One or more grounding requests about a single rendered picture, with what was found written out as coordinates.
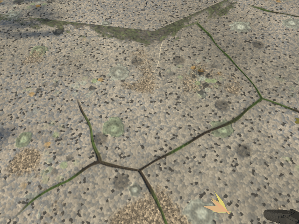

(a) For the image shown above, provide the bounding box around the robot right hand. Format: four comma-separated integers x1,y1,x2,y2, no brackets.
263,209,299,224

